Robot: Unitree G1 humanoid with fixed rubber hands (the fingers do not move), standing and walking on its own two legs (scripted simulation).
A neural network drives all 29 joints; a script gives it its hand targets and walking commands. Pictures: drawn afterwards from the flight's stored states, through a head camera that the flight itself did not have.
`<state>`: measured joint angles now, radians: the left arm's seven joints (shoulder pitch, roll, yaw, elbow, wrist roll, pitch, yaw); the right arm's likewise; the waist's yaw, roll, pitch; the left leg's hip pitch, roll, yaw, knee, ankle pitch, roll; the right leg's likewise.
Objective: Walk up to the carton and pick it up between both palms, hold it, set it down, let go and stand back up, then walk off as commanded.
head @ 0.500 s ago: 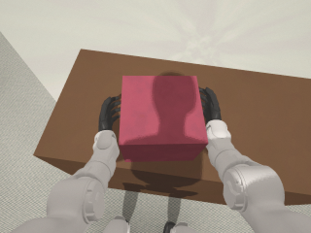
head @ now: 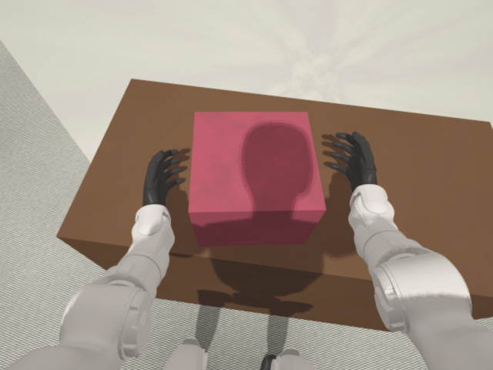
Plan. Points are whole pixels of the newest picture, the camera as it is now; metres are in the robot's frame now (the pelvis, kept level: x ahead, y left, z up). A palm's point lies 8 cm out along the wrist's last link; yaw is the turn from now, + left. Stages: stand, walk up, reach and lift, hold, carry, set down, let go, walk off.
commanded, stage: set down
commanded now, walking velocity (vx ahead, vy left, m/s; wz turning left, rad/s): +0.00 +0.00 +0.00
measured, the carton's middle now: (251, 180) +0.42 +0.03 -0.01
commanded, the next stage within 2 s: none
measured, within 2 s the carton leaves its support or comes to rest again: neither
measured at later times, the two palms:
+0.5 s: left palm (132, 226) +0.31 +0.21 +0.01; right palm (384, 223) +0.36 -0.19 +0.02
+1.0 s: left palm (105, 258) +0.25 +0.22 +0.05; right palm (403, 268) +0.28 -0.19 +0.04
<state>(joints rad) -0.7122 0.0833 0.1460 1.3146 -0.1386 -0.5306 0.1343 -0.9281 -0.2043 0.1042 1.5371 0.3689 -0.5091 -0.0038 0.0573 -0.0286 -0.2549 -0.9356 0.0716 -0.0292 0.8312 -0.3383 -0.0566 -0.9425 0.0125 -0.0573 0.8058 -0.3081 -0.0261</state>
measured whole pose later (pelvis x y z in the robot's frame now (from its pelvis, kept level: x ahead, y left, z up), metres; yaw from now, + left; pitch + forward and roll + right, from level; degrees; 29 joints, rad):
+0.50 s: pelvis +0.00 +0.00 +0.02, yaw +0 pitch +17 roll -1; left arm -0.37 0.08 0.10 0.97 -0.14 -0.43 0.13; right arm -0.53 -0.23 0.10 1.25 0.37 -0.51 0.04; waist 0.06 -0.03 -0.21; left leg -0.69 0.07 -0.03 0.68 -0.28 -0.06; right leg -0.69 0.02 -0.06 0.65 -0.25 -0.03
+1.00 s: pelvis +0.03 +0.00 +0.05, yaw +1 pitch +3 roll -1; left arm 0.06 0.08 0.05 0.48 -0.08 -0.25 0.12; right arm -0.05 -0.23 0.10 0.84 0.32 -0.49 0.06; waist 0.06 -0.03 -0.10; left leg -0.26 0.07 -0.03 0.44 -0.24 -0.06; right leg -0.26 0.02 -0.06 0.42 -0.22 -0.03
